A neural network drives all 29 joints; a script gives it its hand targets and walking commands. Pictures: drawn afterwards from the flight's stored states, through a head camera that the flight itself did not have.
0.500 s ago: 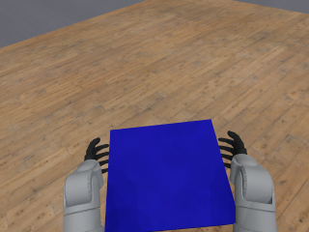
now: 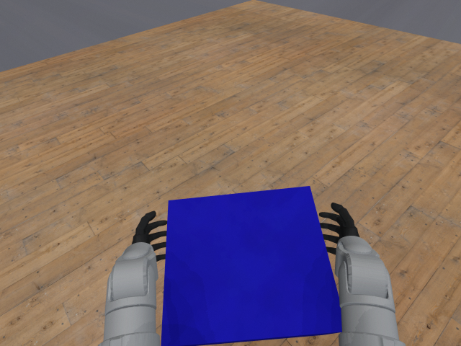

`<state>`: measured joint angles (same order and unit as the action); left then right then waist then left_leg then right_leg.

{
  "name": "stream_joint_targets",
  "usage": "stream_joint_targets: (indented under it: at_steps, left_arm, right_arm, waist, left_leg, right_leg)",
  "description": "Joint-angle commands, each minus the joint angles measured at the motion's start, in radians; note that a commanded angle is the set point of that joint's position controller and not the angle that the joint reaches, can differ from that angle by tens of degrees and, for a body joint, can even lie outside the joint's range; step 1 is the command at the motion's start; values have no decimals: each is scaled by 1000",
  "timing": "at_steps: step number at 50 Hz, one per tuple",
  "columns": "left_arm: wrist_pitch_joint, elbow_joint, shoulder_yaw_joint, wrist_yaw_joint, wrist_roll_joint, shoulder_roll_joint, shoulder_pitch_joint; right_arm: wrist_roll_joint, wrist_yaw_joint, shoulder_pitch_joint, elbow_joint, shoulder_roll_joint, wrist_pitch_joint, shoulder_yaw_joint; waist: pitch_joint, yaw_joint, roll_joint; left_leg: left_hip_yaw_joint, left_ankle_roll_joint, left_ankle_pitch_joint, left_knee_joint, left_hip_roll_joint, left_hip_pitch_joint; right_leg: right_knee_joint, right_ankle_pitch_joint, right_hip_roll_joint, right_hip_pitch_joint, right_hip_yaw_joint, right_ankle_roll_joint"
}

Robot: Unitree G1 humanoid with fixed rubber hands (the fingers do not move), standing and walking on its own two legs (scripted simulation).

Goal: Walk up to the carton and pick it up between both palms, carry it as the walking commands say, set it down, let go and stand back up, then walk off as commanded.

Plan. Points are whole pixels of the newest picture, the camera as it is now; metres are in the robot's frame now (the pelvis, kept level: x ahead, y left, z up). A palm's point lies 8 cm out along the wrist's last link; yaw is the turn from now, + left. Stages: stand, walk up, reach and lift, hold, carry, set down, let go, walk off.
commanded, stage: carry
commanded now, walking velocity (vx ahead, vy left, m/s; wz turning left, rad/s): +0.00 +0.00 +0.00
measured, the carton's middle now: (246, 268) +0.29 +0.00 -0.05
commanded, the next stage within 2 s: hold in 1.12 s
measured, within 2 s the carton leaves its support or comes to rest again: neither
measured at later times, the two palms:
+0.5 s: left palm (133, 247) +0.29 +0.20 +0.04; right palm (332, 238) +0.29 -0.16 +0.04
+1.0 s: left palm (128, 246) +0.29 +0.21 +0.04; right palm (325, 236) +0.30 -0.15 +0.04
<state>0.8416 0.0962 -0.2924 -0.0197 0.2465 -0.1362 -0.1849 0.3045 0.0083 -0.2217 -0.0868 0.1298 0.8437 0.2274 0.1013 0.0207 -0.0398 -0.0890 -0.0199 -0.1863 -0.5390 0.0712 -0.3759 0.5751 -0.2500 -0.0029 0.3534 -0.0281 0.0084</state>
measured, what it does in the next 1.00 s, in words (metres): stands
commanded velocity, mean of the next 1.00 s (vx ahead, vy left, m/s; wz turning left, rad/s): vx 0.00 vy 0.00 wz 0.00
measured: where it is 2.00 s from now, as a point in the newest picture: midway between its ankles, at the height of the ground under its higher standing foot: outside the picture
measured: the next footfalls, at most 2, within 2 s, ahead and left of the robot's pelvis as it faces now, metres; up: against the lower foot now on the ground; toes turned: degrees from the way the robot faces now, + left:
none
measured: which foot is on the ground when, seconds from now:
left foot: down 0.00-1.00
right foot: down 0.00-1.00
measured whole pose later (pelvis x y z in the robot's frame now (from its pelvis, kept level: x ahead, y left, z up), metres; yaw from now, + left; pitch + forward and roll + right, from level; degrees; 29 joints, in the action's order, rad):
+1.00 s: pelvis +0.02 +0.03 +0.00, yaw +1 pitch +1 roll +0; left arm 0.69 0.09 -0.26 -0.04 0.18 -0.13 -0.14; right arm 0.24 0.01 -0.15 -0.09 0.13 0.68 0.24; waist 0.07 0.00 0.00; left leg -0.09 0.02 -0.23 -0.55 0.04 -0.34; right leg 0.54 -0.27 -0.04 0.29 -0.03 0.05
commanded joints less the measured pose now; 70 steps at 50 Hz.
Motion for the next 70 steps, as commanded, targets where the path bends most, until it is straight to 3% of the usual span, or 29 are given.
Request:
stream_joint_targets:
  at_steps: [1, 6, 9, 12, 16, 24, 26, 27, 30, 34, 37, 39, 42, 46, 48, 52, 54, 56, 57, 58, 59, 60, 61, 62, 64, 66, 70]
  left_arm:
    - [-111, -85, 652, 277, -328, -782, -535]
    - [-101, -130, 699, 267, -349, -756, -465]
    - [-107, -62, 675, 263, -314, -722, -420]
    - [-131, -83, 683, 262, -314, -716, -438]
    - [-144, -137, 713, 255, -330, -723, -480]
    - [-155, -49, 670, 247, -290, -698, -398]
    - [-159, -89, 689, 249, -313, -712, -407]
    - [-162, -43, 661, 249, -291, -705, -393]
    - [-158, -79, 676, 247, -304, -708, -410]
    - [-135, -71, 681, 247, -298, -695, -409]
    - [-132, -92, 692, 249, -313, -704, -413]
    - [-142, -40, 659, 252, -289, -700, -410]
    - [-155, -68, 664, 252, -299, -696, -433]
    - [-159, -109, 680, 246, -318, -704, -431]
    - [-164, -60, 656, 245, -296, -689, -408]
    - [-160, -77, 669, 246, -306, -697, -387]
    - [-156, -34, 651, 244, -285, -688, -367]
    - [-161, -65, 664, 243, -289, -684, -378]
    - [-158, 31, 629, 290, -275, -783, -394]
    - [-173, -2, 684, 284, -300, -819, -497]
    - [-182, 5, 687, 289, -299, -842, -479]
    - [-186, -18, 755, 294, -321, -885, -523]
    - [-187, -29, 790, 304, -342, -901, -520]
    - [-193, -35, 820, 318, -369, -905, -538]
    - [-189, -10, 798, 325, -356, -887, -535]
    - [-180, 101, 757, 335, -329, -861, -525]
    - [-170, 212, 675, 358, -268, -841, -478]
  right_arm:
    - [-343, -257, -526, 65, 795, -120, -597]
    - [-341, -247, -406, 63, 761, -106, -592]
    - [-301, -247, -335, -22, 717, -114, -540]
    - [-302, -252, -344, -11, 706, -140, -538]
    - [-329, -253, -392, 44, 712, -156, -558]
    - [-305, -249, -352, -1, 678, -167, -535]
    - [-330, -249, -376, 60, 684, -171, -563]
    - [-309, -248, -371, 21, 676, -174, -542]
    - [-326, -247, -376, 46, 684, -167, -559]
    - [-326, -249, -354, 11, 686, -141, -553]
    - [-343, -249, -377, 62, 691, -143, -573]
    - [-318, -249, -388, 25, 678, -157, -540]
    - [-312, -247, -374, 22, 680, -166, -536]
    - [-336, -241, -389, 72, 686, -170, -559]
    - [-306, -239, -353, 15, 671, -176, -525]
    - [-318, -235, -360, 61, 662, -171, -546]
    - [-306, -238, -349, 18, 655, -166, -526]
    - [-309, -240, -342, 29, 654, -170, -530]
    - [-306, -261, -437, -131, 709, -181, -492]
    - [-297, -267, -481, -97, 687, -214, -491]
    - [-306, -274, -479, -74, 695, -227, -508]
    - [-323, -285, -519, -29, 732, -235, -564]
    - [-334, -289, -524, -6, 771, -238, -575]
    - [-338, -289, -526, 29, 794, -243, -574]
    - [-325, -293, -463, 17, 818, -234, -556]
    - [-287, -294, -429, -60, 792, -217, -488]
    - [-258, -307, -400, -142, 801, -188, -468]
  waist:
    - [212, -15, 115]
    - [251, -13, 88]
    - [270, -11, 39]
    - [250, -11, 14]
    - [198, -11, -18]
    - [235, -15, 33]
    - [245, -14, 45]
    - [239, -14, 56]
    - [217, -13, 60]
    - [175, -16, 21]
    - [177, -17, 23]
    - [161, -19, 14]
    - [168, -18, 14]
    - [209, -17, 31]
    - [220, -17, 38]
    - [242, -15, 51]
    - [220, -17, 41]
    - [208, -18, 19]
    - [59, -101, -17]
    - [99, -40, -13]
    - [141, -38, -24]
    - [146, -9, -1]
    - [193, 9, 12]
    - [236, 47, 28]
    - [228, 55, 20]
    - [156, 88, 27]
    - [60, 52, 20]
  left_leg:
    - [58, 33, -60, 72, 52, 168]
    - [59, 40, 1, 67, 57, 196]
    - [61, 41, 110, 69, 69, 201]
    - [63, 44, 114, 71, 76, 205]
    - [81, 48, -46, 114, 76, 162]
    - [81, 52, 106, 78, 80, 183]
    - [80, 53, 117, 73, 80, 189]
    - [75, 51, 129, 67, 79, 193]
    - [76, 52, 97, 78, 80, 189]
    - [80, 49, 3, 106, 79, 169]
    - [87, 55, -12, 113, 80, 174]
    - [89, 53, -5, 116, 81, 167]
    - [87, 54, -18, 112, 81, 176]
    - [83, 57, 53, 96, 81, 197]
    - [83, 58, 85, 82, 80, 201]
    - [76, 58, 152, 65, 82, 218]
    - [79, 59, 113, 81, 81, 208]
    - [85, 59, 89, 90, 85, 197]
    - [136, 25, 52, 190, -148, 281]
    - [160, 12, 81, 193, -126, 342]
    - [168, 6, 129, 191, -125, 372]
    - [173, 5, 127, 187, -135, 390]
    - [181, 6, 156, 184, -130, 435]
    - [191, 10, 200, 182, -130, 466]
    - [196, 9, 231, 200, -131, 486]
    - [198, 13, 191, 223, -134, 481]
    - [174, 28, 140, 255, -150, 429]
  right_leg:
    - [-188, -54, -101, 41, -56, -41]
    - [-146, 94, -103, -5, -42, -39]
    - [-102, 183, -101, -49, -28, -33]
    - [-105, 159, -104, -41, -26, -28]
    - [-130, 43, -95, -9, -20, -33]
    - [-111, 142, -108, -65, -14, -24]
    - [-108, 154, -113, -75, -17, -20]
    - [-110, 166, -115, -71, -18, -20]
    - [-116, 137, -114, -62, -15, -17]
    - [-124, 68, -103, -42, -4, -21]
    - [-132, 63, -106, -45, -12, -25]
    - [-130, 65, -106, -44, -11, -24]
    - [-133, 64, -101, -39, -11, -25]
    - [-122, 115, -108, -69, -12, -24]
    - [-118, 140, -111, -76, -12, -23]
    - [-109, 178, -116, -90, -11, -16]
    - [-110, 144, -113, -80, -9, -17]
    - [-112, 113, -113, -77, -4, -16]
    - [-238, -17, 91, -131, -12, -40]
    - [-235, 50, 99, -128, -13, -47]
    - [-232, 88, 100, -141, -8, -50]
    - [-246, 73, 103, -125, -15, -44]
    - [-256, 87, 104, -128, -12, -42]
    - [-263, 106, 109, -154, -6, -35]
    - [-275, 138, 113, -167, -1, -35]
    - [-302, 105, 109, -137, -1, -27]
    - [-346, 88, 95, -181, -6, -12]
